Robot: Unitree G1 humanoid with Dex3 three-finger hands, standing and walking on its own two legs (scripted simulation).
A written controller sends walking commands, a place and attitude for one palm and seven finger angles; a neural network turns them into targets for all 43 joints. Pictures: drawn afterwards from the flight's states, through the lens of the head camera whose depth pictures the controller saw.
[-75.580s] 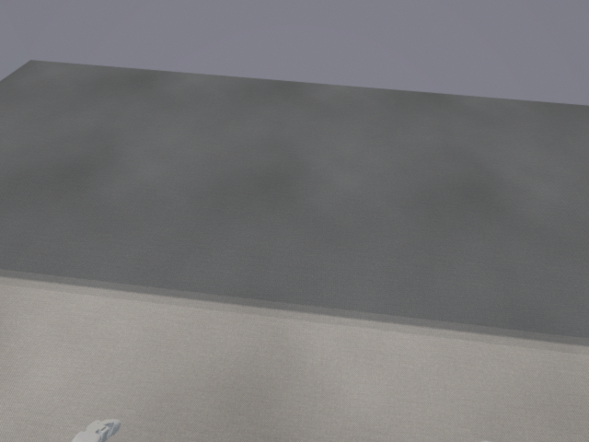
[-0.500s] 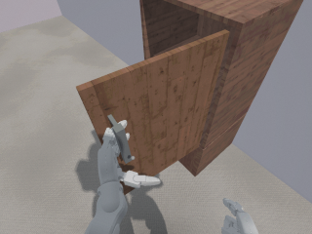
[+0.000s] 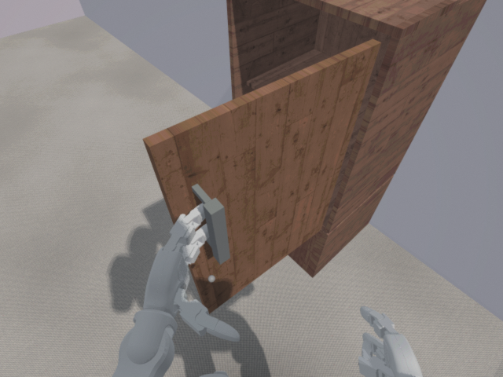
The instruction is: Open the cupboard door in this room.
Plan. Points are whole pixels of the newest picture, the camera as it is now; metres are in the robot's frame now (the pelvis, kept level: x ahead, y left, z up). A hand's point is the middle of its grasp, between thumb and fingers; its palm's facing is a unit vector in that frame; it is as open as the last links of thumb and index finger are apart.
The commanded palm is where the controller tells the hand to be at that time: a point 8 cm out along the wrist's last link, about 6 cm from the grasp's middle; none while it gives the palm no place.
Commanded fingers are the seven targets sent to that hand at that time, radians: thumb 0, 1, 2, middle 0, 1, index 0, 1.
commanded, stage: slide the hand sideways off the handle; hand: left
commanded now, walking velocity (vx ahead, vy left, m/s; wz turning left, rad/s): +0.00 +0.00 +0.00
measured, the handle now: (210, 225) +0.33 +0.08 +0.07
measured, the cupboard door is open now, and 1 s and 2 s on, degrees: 86 85 85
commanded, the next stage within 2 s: draw the hand back to the body in 0.64 s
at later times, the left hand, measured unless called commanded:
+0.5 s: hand (170, 297) +0.22 +0.13 +0.06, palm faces -0.03 -1.00 -0.05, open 16.0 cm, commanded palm +0.19 +0.19 +0.07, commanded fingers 0.00 -0.50 0.30 -0.15 -0.30 -0.15 -0.30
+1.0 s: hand (135, 300) +0.20 +0.16 +0.10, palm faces -0.02 -1.00 -0.09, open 16.3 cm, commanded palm +0.18 +0.22 +0.11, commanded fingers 0.00 -0.50 0.30 -0.15 -0.30 -0.15 -0.30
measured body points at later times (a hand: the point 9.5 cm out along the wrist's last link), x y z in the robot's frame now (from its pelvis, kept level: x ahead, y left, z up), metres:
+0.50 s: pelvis +0.02 -0.02 -0.01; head +0.05 -0.03 +0.44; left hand +0.22 +0.18 +0.07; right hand +0.20 -0.24 -0.08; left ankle +0.02 +0.07 -0.69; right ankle +0.01 -0.09 -0.69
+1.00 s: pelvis +0.01 -0.01 +0.00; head +0.03 -0.03 +0.45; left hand +0.20 +0.21 +0.10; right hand +0.20 -0.24 -0.07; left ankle +0.02 +0.07 -0.69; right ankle +0.01 -0.09 -0.69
